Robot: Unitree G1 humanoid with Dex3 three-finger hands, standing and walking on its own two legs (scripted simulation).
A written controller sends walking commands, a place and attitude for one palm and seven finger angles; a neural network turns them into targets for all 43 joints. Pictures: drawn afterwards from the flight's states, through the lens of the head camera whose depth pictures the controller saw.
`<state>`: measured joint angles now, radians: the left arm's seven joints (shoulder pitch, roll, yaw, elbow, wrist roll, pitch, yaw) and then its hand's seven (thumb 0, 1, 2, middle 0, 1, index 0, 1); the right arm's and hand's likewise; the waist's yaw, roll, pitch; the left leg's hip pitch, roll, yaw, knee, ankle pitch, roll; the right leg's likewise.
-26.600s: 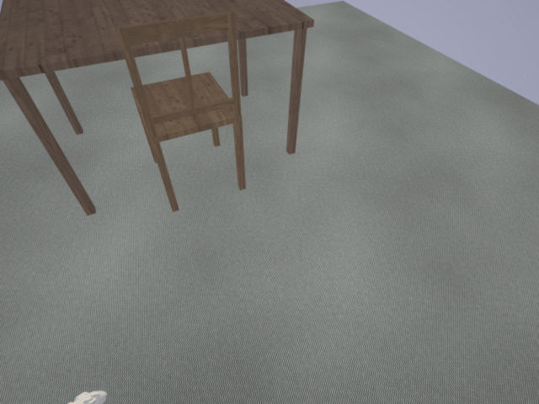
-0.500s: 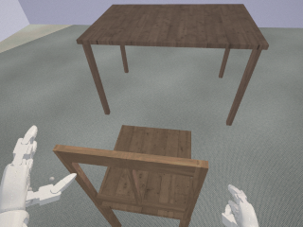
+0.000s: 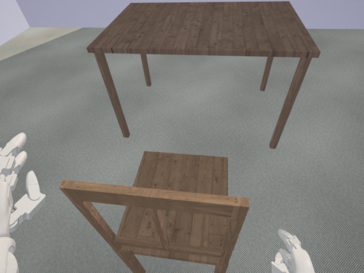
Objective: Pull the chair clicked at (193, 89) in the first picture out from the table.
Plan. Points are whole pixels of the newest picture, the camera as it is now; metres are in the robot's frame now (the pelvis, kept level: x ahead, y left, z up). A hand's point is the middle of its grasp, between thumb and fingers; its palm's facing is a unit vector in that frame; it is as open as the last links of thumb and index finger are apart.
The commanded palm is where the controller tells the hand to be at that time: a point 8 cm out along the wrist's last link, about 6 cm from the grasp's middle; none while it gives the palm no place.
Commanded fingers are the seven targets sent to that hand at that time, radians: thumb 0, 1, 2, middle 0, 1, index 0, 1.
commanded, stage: draw the hand back to the body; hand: left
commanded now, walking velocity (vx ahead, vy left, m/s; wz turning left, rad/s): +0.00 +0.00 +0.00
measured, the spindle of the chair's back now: (161, 228) +0.25 +0.10 -0.10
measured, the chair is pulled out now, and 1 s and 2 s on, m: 0.76 0.76 0.76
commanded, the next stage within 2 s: step back with the hand held close in 0.10 s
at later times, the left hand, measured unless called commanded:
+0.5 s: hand (41, 203) +0.18 +0.26 +0.15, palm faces +0.35 -0.77 -0.54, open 7.4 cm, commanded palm +0.12 +0.30 +0.18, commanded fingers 0.00 0.90 0.90 -0.20 -0.30 -0.20 -0.30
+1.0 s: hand out of the picture +0.10 +0.28 +0.16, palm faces +0.45 -0.75 -0.48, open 7.4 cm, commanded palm +0.04 +0.31 +0.18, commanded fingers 0.00 0.90 0.90 -0.20 -0.30 -0.20 -0.30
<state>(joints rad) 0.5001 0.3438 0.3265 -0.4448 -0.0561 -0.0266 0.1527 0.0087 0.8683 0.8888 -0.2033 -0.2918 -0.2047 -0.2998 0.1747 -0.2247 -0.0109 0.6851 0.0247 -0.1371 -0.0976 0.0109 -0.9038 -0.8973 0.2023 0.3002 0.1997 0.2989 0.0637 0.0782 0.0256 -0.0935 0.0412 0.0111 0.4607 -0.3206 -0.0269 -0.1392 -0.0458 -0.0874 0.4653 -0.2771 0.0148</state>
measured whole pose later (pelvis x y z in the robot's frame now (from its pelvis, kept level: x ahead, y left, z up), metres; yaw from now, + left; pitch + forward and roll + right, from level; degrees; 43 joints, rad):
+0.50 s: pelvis -0.03 +0.01 +0.00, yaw -2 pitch +0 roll +0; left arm 0.56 0.38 0.38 -0.47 -0.05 -0.09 0.14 0.01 0.89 0.90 -0.21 -0.30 -0.21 -0.31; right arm 0.14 -0.22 -0.02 0.59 0.03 -0.02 -0.10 0.01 -0.90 -0.90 0.20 0.30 0.20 0.30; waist 0.00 0.07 0.07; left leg -0.19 0.02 0.04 0.45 -0.26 -0.01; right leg -0.25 -0.06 -0.05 0.47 -0.21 0.02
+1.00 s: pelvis -0.11 +0.01 -0.01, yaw +0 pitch +0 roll -1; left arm 0.54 0.41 0.42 -0.52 -0.03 -0.14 0.19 0.01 0.89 0.90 -0.21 -0.30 -0.21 -0.31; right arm 0.23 -0.22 -0.01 0.59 0.02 -0.09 -0.11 0.01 -0.90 -0.90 0.20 0.30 0.20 0.30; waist 0.01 0.01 0.04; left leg -0.37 0.04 0.01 0.59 -0.23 0.00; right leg -0.38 -0.05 -0.07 0.52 -0.16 0.01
